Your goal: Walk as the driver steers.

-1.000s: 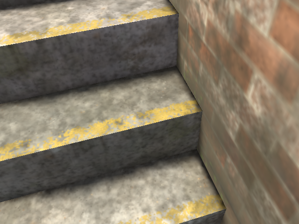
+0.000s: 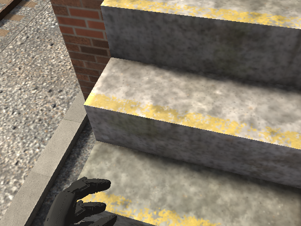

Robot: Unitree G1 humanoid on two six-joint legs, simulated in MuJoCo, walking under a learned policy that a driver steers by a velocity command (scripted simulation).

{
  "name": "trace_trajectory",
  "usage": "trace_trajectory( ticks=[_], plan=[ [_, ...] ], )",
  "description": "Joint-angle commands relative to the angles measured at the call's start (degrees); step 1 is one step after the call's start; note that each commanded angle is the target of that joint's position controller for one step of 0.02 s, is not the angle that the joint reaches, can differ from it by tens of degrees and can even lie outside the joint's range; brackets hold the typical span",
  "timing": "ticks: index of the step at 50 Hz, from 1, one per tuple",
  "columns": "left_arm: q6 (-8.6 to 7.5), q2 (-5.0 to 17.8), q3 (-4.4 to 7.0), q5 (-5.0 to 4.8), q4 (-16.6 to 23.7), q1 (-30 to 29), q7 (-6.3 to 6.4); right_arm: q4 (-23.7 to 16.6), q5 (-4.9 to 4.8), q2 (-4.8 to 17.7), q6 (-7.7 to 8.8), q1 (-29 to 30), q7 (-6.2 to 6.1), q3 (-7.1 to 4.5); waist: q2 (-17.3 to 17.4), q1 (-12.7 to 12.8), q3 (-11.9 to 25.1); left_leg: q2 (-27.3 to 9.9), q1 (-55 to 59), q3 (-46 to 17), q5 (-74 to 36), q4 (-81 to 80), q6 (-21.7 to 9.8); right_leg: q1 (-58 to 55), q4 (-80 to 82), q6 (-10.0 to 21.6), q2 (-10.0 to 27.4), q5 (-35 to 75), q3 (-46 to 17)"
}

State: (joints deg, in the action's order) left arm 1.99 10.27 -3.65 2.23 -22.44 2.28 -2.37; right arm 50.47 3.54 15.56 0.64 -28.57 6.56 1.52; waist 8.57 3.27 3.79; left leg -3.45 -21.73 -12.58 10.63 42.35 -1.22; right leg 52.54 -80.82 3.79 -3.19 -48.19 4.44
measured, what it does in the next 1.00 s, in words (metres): steps on the spot: left foot 0.20 m lower, then right foot 0.20 m higher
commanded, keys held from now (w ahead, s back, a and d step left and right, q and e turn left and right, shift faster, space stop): no key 1.00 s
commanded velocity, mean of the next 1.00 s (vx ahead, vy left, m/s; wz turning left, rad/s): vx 0.01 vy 0.00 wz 0.07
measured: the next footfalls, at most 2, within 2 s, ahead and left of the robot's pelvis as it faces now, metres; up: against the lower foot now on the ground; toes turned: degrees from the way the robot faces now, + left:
left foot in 0.32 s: +0.00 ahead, +0.14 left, -0.20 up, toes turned +1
right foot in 0.54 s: +0.02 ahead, -0.05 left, +0.00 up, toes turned -7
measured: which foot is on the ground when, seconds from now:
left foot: up 0.00-0.30, down 0.32-1.00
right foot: down 0.00-0.40, up 0.42-0.52, down 0.54-1.00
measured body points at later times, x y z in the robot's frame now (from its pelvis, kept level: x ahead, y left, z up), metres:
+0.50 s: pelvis -0.02 +0.05 -0.04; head -0.01 +0.06 +0.41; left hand +0.22 +0.23 -0.09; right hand +0.00 -0.21 -0.16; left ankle -0.04 +0.14 -0.78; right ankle +0.01 -0.08 -0.57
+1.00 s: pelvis -0.08 +0.03 -0.02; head -0.07 +0.06 +0.43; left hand +0.05 +0.21 -0.16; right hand -0.09 -0.23 -0.16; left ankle -0.04 +0.14 -0.78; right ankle -0.03 -0.05 -0.59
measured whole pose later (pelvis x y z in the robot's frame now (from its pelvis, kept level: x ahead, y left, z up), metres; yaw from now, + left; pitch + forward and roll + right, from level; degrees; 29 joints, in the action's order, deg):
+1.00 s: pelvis -0.08 +0.03 -0.02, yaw -2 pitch -1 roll -4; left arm 4.4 3.0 -2.4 -2.7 -42.5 12.1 6.2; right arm 54.5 0.2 13.1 -2.1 -20.9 -2.0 0.0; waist 1.4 0.6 -1.2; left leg -4.6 -9.8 2.4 5.8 15.9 -1.8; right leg 45.8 -87.2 3.0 -2.3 -49.4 9.7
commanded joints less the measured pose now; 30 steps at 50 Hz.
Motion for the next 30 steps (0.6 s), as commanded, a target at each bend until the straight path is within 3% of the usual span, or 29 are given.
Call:
trace_trajectory(
  ticks=[1, 2, 3, 4, 5, 6, 7, 8, 10, 12, 13, 14, 15, 16, 17, 18, 19, 20, 21, 22, 23, 25, 26, 27, 28, 30],
  plan=[
    [-2.95, 13.82, 6.33, 1.83, -6.72, 24.26, -0.95, -7.07, -3.16, 7.33, 1.93, 4.75, -1.82, -4.18, -27.80, 5.12, 14.57, 7.36, -24.25, -10.39, 4.24, 53.56, 2.53, -36.81, 29.47, 16.28, 17.75, 63.90, -41.57],
    [-3.12, 9.25, 4.57, 1.52, -7.47, 14.97, -1.85, -8.20, -2.55, 5.89, 0.99, 1.13, -2.93, -3.55, -22.00, -1.82, 12.15, 7.13, -34.24, -8.49, 5.42, 58.01, 3.30, -37.01, 22.46, 12.53, 16.62, 60.85, -31.95],
    [-3.82, 3.93, 2.14, -0.87, -6.67, 8.77, -1.35, -9.25, -1.07, 5.48, 0.91, 2.62, -3.31, -2.74, -13.72, -3.83, 7.70, 4.90, -36.73, -6.15, 4.55, 54.74, 2.73, -28.87, 18.83, 8.17, 13.29, 40.40, -26.88],
    [-4.72, 2.01, 1.14, -2.59, -6.06, 4.20, -0.39, -10.34, -0.49, 4.69, 1.01, 3.97, -2.83, -1.56, -10.18, -5.67, 4.09, 2.17, -31.89, -2.61, 9.81, 52.49, 3.60, -18.82, 22.67, 6.01, 11.74, 25.41, -24.63],
    [-5.58, 0.67, 0.51, -3.39, -6.42, 1.82, 0.16, -10.85, -0.98, 3.12, 0.84, 3.29, -1.80, -0.72, -8.45, -7.55, 2.75, 1.51, -24.34, 0.77, 10.30, 51.37, 5.63, -9.79, 25.87, 3.98, 10.13, 18.33, -21.66],
    [-6.30, 1.41, 0.63, -3.81, -6.02, -0.76, 0.31, -10.23, -1.34, 3.40, 0.94, 1.68, -0.73, -0.82, -7.94, -9.07, 2.34, 1.84, -17.04, 4.11, 7.78, 53.15, 6.59, -2.96, 27.27, 2.41, 9.13, 19.58, -18.84],
    [-7.01, 3.64, 1.27, -3.60, -4.73, -2.47, 0.52, -9.28, -1.49, 5.59, 0.83, -1.05, -0.09, -1.75, -7.29, -9.93, 1.96, 2.15, -12.50, 5.08, 4.63, 53.76, 7.50, 1.38, 25.60, 1.48, 8.93, 21.52, -16.52],
    [-7.70, 5.38, 1.56, -3.27, -4.07, -3.23, 0.63, -8.25, -1.35, 6.77, 0.74, -3.14, 0.10, -2.35, -9.44, -9.88, 2.38, 2.53, -9.91, 5.79, 2.24, 53.31, 7.93, 3.42, 23.49, 1.37, 8.46, 25.06, -14.02],
    [-8.91, 5.98, 1.26, -2.55, -3.77, -3.40, 0.27, -7.37, -0.57, 8.07, 0.70, -4.86, 0.16, -3.01, -12.51, -9.95, 0.95, 1.98, -5.20, 6.82, -1.66, 48.27, 7.52, 6.26, 20.30, 0.83, 8.42, 27.37, -11.54],
    [-9.79, 6.62, 1.07, -2.19, -2.73, -3.23, 0.20, -7.71, 0.14, 9.24, 0.48, -5.77, 0.46, -3.60, -8.92, -10.40, -0.96, -0.60, 0.34, 7.06, -5.61, 27.84, 7.45, 4.58, 15.33, -1.44, 10.26, 29.44, -11.54],
    [-9.80, 7.04, 0.65, -2.81, -1.68, -3.90, 0.71, -8.52, 0.21, 7.72, 0.28, -4.79, 0.96, -2.97, -7.42, -10.62, -2.06, -3.19, 1.64, 7.07, -13.21, 10.58, 5.80, 2.09, 11.77, -2.76, 10.82, 28.83, -12.86],
    [-9.10, 6.96, 0.24, -3.94, -0.98, -3.39, 1.39, -10.43, -0.13, 6.34, 0.35, 1.07, 1.58, -1.79, -6.79, -8.08, -4.25, -3.99, 2.19, 8.50, -21.34, -6.49, 3.03, -1.54, 8.86, -2.97, 10.14, 26.48, -13.39],
    [-8.14, 7.58, -0.12, -3.74, -0.33, -3.47, 1.77, -11.54, -0.46, 4.71, 0.46, 4.37, 2.00, -1.00, -8.13, -6.47, -5.61, -2.20, 6.11, 11.60, -25.19, -14.87, 1.24, -1.05, 10.98, -1.53, 11.74, 26.25, -16.31],
    [-6.44, 5.97, -1.25, -2.94, 2.39, -2.96, 1.78, -7.76, -0.85, 4.89, 0.32, -2.06, 1.84, -1.15, -9.30, -6.41, -4.67, 1.42, 11.87, 16.81, -24.92, -19.96, 1.13, -2.07, 7.66, -1.12, 10.67, 28.04, -14.68],
    [-5.45, 4.80, -1.46, -1.22, 4.51, 2.96, -0.16, -9.12, -2.21, 13.17, 1.79, -0.24, 2.80, -2.42, -4.68, 1.01, 2.17, -1.43, 2.99, 12.67, -42.72, -15.59, -7.51, -15.95, -2.06, -2.27, 4.60, 26.50, -6.98],
    [-4.74, 1.38, -1.75, -2.62, 7.41, 10.19, -0.60, -13.06, -2.97, 19.23, 2.16, 11.40, 4.16, -2.88, 1.32, 11.13, 3.18, -9.32, -6.06, 4.10, -56.28, -17.92, -13.84, -20.19, -4.68, -6.86, 0.78, 7.45, -4.87],
    [-4.60, 2.34, -1.38, -4.19, 6.95, 9.80, -0.83, -16.13, -3.31, 17.93, 2.13, 18.18, 4.91, -2.50, -1.72, 11.95, 1.11, -9.60, -8.76, 5.79, -41.12, -20.67, -11.55, -17.38, -6.89, -9.18, -0.70, 1.62, -3.01],
    [-4.51, 3.88, -0.40, -5.37, 3.03, 9.91, -1.01, -16.21, -2.42, 16.28, 2.87, 15.37, 4.49, -1.91, -0.31, 7.31, 1.50, -8.93, -3.14, 6.40, -28.33, -22.23, -8.39, -9.98, -11.10, -8.93, -1.31, 1.56, -3.47],
    [-4.52, 4.50, -0.08, -5.16, 0.23, 10.06, -1.70, -14.59, -1.66, 14.79, 3.70, 10.15, 4.20, -1.40, 0.09, 2.94, 0.36, -9.68, 5.39, 3.41, -18.53, -24.60, -6.54, -0.07, -17.95, -9.75, -1.75, -1.72, -3.27],
    [-0.39, -5.39, 0.46, -5.57, -4.91, 2.73, 5.75, -5.51, -2.93, 12.82, 0.96, 1.50, -3.96, -5.65, 0.34, -3.23, 2.33, -14.96, 14.89, -2.06, -32.74, -26.92, -6.28, 1.62, -20.39, -4.77, 3.87, 5.96, 1.42],
    [0.63, -3.57, 0.24, -4.69, -3.94, 2.20, 6.85, -5.06, -2.42, 12.09, -0.41, -1.65, -6.28, -4.83, -1.18, -4.27, -2.16, -12.98, 16.45, -0.60, -32.38, -26.56, -6.14, 5.66, -21.28, -4.36, 4.91, 1.17, 0.79],
    [0.87, -3.45, 0.47, -3.07, -5.30, -3.25, 6.60, -3.68, -1.93, 8.86, -1.17, -4.32, -7.86, -4.59, -3.20, -6.79, -3.45, -11.75, 21.33, 0.15, -26.36, -27.49, -6.97, 8.56, -19.87, -1.92, 4.71, -5.41, 0.09],
    [0.27, -3.31, 0.92, -3.38, -6.36, -2.41, 5.50, -5.01, -1.08, 4.27, -0.48, -2.19, -8.38, -3.54, -9.37, -6.16, -1.36, -11.83, 22.93, 0.73, -26.29, -23.76, -8.09, 5.95, -22.66, -2.44, 5.79, 11.80, -1.61],
    [0.17, -4.58, 0.77, -3.97, -7.93, -0.79, 5.24, -4.52, -1.10, 4.66, 0.16, -1.17, -8.25, -3.59, -7.65, -5.18, 0.73, -12.94, 23.04, 1.27, -25.89, -23.97, -8.77, 3.56, -22.67, -2.21, 6.01, 13.15, -3.27],
    [0.10, -4.85, 0.74, -3.95, -8.05, -1.03, 5.21, -4.37, -1.15, 4.12, 0.77, -1.48, -7.95, -3.83, -7.15, -5.76, 0.38, -12.79, 21.13, 1.37, -24.74, -24.94, -8.98, 1.16, -21.69, -1.40, 5.84, 11.38, -4.14],
    [0.59, -3.85, 1.44, -4.57, -9.78, 0.52, 5.64, -3.56, -1.31, 3.37, 1.03, 1.33, -7.63, -3.48, -5.06, -4.46, -1.94, -12.29, 14.17, 2.31, -12.59, -28.02, -10.69, -2.16, -21.07, -1.14, 5.77, 11.59, -4.10]
  ],
)
Velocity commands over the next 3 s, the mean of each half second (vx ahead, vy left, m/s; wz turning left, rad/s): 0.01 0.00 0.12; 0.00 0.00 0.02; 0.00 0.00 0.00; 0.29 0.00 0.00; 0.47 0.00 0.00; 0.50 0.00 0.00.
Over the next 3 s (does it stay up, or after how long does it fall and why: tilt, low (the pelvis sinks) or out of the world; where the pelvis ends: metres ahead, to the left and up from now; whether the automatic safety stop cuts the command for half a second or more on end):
stays up -1.58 0.41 -1.42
